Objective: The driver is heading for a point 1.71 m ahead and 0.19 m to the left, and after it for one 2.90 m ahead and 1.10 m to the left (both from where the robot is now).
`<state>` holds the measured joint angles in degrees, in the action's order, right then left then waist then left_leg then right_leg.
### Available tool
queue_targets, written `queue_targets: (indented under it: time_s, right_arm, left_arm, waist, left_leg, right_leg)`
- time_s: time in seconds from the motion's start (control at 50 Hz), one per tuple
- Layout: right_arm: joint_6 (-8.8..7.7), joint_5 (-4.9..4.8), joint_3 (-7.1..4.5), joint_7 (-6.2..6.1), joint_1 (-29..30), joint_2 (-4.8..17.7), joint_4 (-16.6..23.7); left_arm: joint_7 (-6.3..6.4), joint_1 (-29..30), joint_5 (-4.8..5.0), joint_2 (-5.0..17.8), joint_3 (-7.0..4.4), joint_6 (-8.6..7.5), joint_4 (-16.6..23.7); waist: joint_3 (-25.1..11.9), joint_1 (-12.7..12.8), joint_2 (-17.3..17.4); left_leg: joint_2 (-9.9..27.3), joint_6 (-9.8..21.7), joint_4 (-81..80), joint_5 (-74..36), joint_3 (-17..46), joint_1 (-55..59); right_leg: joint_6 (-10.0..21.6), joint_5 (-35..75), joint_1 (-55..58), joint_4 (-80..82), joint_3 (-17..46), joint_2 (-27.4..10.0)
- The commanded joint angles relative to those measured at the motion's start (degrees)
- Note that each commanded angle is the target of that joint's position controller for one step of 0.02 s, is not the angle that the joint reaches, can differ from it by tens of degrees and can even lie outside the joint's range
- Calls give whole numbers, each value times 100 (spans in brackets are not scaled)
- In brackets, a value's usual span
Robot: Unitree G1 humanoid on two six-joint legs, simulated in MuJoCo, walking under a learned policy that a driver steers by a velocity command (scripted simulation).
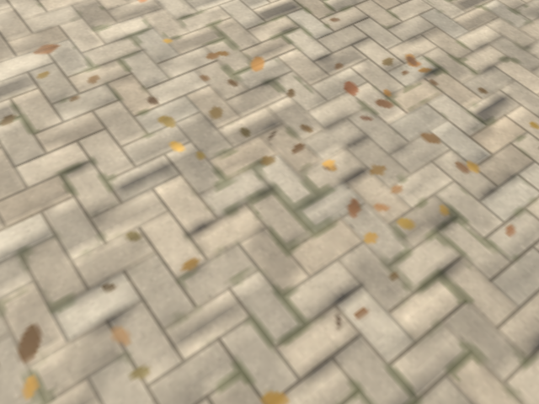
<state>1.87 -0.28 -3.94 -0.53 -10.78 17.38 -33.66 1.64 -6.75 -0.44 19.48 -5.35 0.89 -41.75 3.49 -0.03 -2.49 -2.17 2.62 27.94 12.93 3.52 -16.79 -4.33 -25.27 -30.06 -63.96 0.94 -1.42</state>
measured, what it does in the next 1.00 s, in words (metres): steps on the spot: right foot, then left foot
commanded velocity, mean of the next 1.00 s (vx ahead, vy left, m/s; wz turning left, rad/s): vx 0.07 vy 0.00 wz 0.25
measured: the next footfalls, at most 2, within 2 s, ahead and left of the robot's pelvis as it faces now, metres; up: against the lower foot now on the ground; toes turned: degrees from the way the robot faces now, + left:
right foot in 0.30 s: +0.09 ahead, -0.11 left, +0.00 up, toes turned +11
left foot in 0.60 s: -0.01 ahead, +0.13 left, +0.00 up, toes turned +8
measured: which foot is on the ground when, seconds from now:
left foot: down 0.00-0.30, up 0.32-0.58, down 0.60-0.92, up 0.94-1.00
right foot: up 0.00-0.28, down 0.30-1.00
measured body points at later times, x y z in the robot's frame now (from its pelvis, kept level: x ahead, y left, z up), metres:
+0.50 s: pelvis +0.01 -0.02 +0.00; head +0.04 -0.03 +0.45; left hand +0.09 +0.27 -0.09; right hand +0.22 -0.27 -0.10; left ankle -0.05 +0.11 -0.69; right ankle +0.04 -0.14 -0.74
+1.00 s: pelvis +0.06 -0.02 -0.01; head +0.07 -0.04 +0.44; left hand +0.09 +0.28 -0.11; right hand +0.21 -0.26 -0.13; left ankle -0.04 +0.11 -0.69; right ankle +0.06 -0.11 -0.74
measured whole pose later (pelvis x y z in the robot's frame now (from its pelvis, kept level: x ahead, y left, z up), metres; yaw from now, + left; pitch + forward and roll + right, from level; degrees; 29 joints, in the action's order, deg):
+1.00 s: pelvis +0.06 -0.02 -0.01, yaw +13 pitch +0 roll +1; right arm -0.6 -0.9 -2.7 -1.5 -17.3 16.0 -43.2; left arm -1.5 -16.8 0.1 16.5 -2.9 -4.9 -44.7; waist 0.3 0.3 1.8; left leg -1.2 -0.9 52.4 28.8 4.7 -17.4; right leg 3.4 -18.4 -12.7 -30.9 -2.5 1.3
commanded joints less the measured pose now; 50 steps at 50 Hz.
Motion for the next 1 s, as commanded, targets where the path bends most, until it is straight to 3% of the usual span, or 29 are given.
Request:
queue_targets:
  time_s: [0.02, 0.18, 0.24, 0.28, 0.3, 0.32, 0.34, 0.36, 0.38, 0.42, 0.48, 0.52, 0.58, 0.6, 0.62, 0.64, 0.66, 0.68, 0.7, 0.74, 0.8, 0.84, 0.88, 0.9, 0.92, 0.94, 0.96, 0.98, 1.0]
  right_arm:
    - [-78, 14, -248, -107, 258, 931, 407]
    - [4, -12, -320, -78, 254, 1111, 361]
    - [36, -31, -268, -45, 358, 1008, 344]
    - [58, -86, -198, -66, 462, 863, 317]
    - [39, -41, -137, -79, 236, 673, 265]
    - [5, 91, -53, -74, -152, 409, 226]
    - [-36, 36, -166, -109, 81, 732, 323]
    - [-44, 34, -289, -149, 83, 1104, 216]
    - [-25, -6, -339, -148, 94, 1135, 122]
    - [69, 0, -283, -163, -22, 810, -47]
    - [59, -12, -89, -105, 84, 290, -81]
    - [21, -29, -28, -75, 268, 191, -74]
    - [-6, -9, -63, -43, -73, 334, -316]
    - [-9, 52, -86, -68, -69, 567, -271]
    - [5, 88, -162, -122, -99, 985, -236]
    - [1, 120, -112, -76, 51, 721, -372]
    - [-27, 131, -48, -25, 169, 441, -295]
    - [-52, 160, -19, -35, 44, 367, -391]
    - [-70, 131, -43, -49, -39, 517, -426]
    - [-113, 71, -114, -68, -405, 818, -508]
    - [-244, 0, -105, -106, -669, 824, -619]
    - [-296, -81, -89, -104, -539, 763, -600]
    - [-283, -149, -71, -68, -71, 722, -496]
    - [-291, -91, -38, -61, -15, 582, -472]
    - [-317, -3, 68, -52, 88, 234, -401]
    - [-383, 37, 118, -93, 115, 52, -124]
    - [-435, -47, -1, -146, 96, 453, -99]
    - [-454, -105, -67, -141, -98, 588, -218]
    - [-442, -78, -62, -116, -207, 539, -348]
  left_arm:
    - [10, 8, 19, 424, -111, -86, 398]
    - [-85, 241, 63, 348, -54, -170, 553]
    - [-161, 33, 86, 355, -58, -230, 529]
    - [-206, -229, 41, 261, -44, -282, 470]
    - [-190, -265, -55, 432, -66, -295, 510]
    - [-154, -142, -146, 792, -98, -270, 637]
    - [-171, -114, -260, 734, -65, -278, 551]
    - [-167, 4, -180, 563, -23, -308, 624]
    - [-134, 68, -96, 516, -13, -305, 597]
    - [-102, 214, 28, 398, 43, -296, 587]
    - [-96, 199, 10, 267, 96, -207, 519]
    - [-99, -45, 13, 369, 65, -131, 447]
    - [-118, -269, 112, 336, 114, -102, 335]
    - [-145, -463, 65, 273, 153, -176, 284]
    - [-212, -595, -90, 208, 191, -276, 320]
    - [-211, -538, -111, -17, 249, -315, 302]
    - [-199, -203, -125, 181, 229, -309, 281]
    - [-178, -104, -96, 156, 224, -284, 266]
    - [-144, -101, -44, 108, 233, -233, 240]
    - [-107, -87, 59, 94, 217, -229, 300]
    - [-156, 63, 212, 123, 164, -441, 436]
    - [-263, -58, 253, 94, 166, -570, 406]
    - [-332, -723, 195, 49, 140, -638, 61]
    - [-335, -1180, 135, 118, 88, -630, -165]
    - [-314, -1633, 99, 298, 41, -626, -249]
    - [-318, -1927, 60, 1054, -116, -626, -199]
    - [-335, -1850, -7, 931, -67, -638, -154]
    - [-301, -1487, 9, 658, 31, -651, -82]
    - [-275, -1283, 25, 519, 69, -646, -26]
  waist:
    - [-911, 73, 985]
    - [-747, -114, 1147]
    - [-886, -83, 1188]
    - [-914, 140, 1104]
    - [-967, 68, 746]
    - [-1026, -262, -577]
    - [-698, -189, -1314]
    - [-580, -85, -867]
    - [-529, -93, -649]
    - [-447, -121, -467]
    - [-576, -63, -662]
    - [-699, 146, -848]
    - [-723, -7, -666]
    - [-812, 67, -371]
    - [-951, 294, 460]
    - [-987, 350, 1106]
    - [-729, 143, 823]
    - [-744, 73, 730]
    - [-546, 23, 852]
    - [-2, -152, 1320]
    - [555, -253, 1631]
    - [490, -139, 1444]
    - [144, 273, 1122]
    - [-87, 437, 941]
    - [-265, 587, 350]
    - [-447, 563, -1267]
    - [-297, 520, -1207]
    - [-6, 289, -679]
    - [-69, 194, -433]
  left_leg:
    - [1266, 1074, -783, -2294, 1424, 961]
    - [1141, 1078, -664, -1108, 2271, 582]
    - [1122, 985, -397, -1505, 2446, 685]
    - [875, 690, -143, -1401, 2344, 462]
    - [627, 368, 146, -652, 2116, 137]
    - [-102, -12, 1211, 1119, 1271, -409]
    - [-409, -310, 1926, 2348, 713, -903]
    - [-191, -510, 2827, 2318, 760, -945]
    - [-191, -604, 3267, 2046, 745, -1096]
    - [-112, -786, 3411, 1656, 785, -1171]
    - [100, -884, 2105, 1423, 214, -601]
    - [158, -874, 1122, 1324, -56, -173]
    - [112, -625, -902, -426, -181, 848]
    - [430, -444, -883, -1088, 240, 1368]
    - [952, -183, -425, -2252, 705, 1659]
    - [898, 97, -363, -1140, 681, 977]
    - [728, 97, -486, -545, 651, 714]
    - [664, 58, -611, 202, 633, 635]
    - [622, 110, -741, 1042, 693, 513]
    - [1089, 486, -1298, 2891, 1490, 328]
    - [1752, 980, -1724, 3083, 2493, 300]
    - [1742, 938, -1635, 2556, 2280, 499]
    - [1284, 671, -1317, 1801, 1496, -139]
    - [1025, 522, -874, 1416, 1142, -504]
    - [612, 215, 219, 867, 616, -882]
    - [-126, -288, 1959, 1291, -155, -1764]
    - [-83, -408, 3069, 2288, 158, -2279]
    - [184, -375, 3616, 2071, 342, -2472]
    - [322, -356, 3699, 1710, 253, -2412]
  right_leg:
    - [-74, 489, -351, 182, 235, 46]
    - [-21, 384, 444, 2126, 398, 320]
    - [92, 502, 883, 2768, 315, 297]
    - [262, 1530, 1670, 4021, 206, 246]
    - [455, 2168, 2184, 4309, 636, -276]
    - [943, 3348, 2578, 4479, 1716, -1353]
    - [1935, 3435, 1977, 4689, 2670, -2000]
    - [2133, 3097, 1868, 4734, 2583, -1979]
    - [1956, 2859, 1941, 4665, 2223, -1705]
    - [1683, 2779, 2049, 4532, 1690, -1355]
    - [1519, 3136, 2148, 4385, 1001, -910]
    - [1558, 3338, 2285, 4255, 983, -897]
    - [1303, 3179, 2086, 4069, 977, -826]
    - [981, 2786, 1758, 4038, 930, -760]
    - [672, 2199, 1463, 3762, 535, -401]
    - [375, 1418, 1865, 3911, 138, -113]
    - [217, 1421, 1940, 3787, 83, -74]
    - [203, 1185, 1936, 3654, -48, 22]
    - [236, 703, 1738, 3408, -211, 175]
    - [318, 9, 898, 2666, -467, 372]
    - [641, -363, 85, 1875, -112, 75]
    - [869, -491, 171, 2348, -69, -56]
    - [915, 925, 1839, 3523, -418, 204]
    - [821, 1296, 2667, 3556, -401, 306]
    - [910, 1167, 3254, 3946, 382, -232]
    - [1575, 1104, 3691, 4786, 2544, -1489]
    - [2184, 1463, 3496, 5162, 3629, -2121]
    - [2171, 2069, 3330, 4978, 3124, -2081]
    - [1977, 2756, 3296, 4853, 2421, -1782]
Keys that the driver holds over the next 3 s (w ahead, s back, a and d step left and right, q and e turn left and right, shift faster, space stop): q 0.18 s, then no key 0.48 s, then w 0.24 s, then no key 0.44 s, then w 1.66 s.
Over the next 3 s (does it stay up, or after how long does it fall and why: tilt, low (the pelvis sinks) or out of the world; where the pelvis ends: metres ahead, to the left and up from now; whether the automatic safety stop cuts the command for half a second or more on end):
stays up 0.90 0.20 -0.02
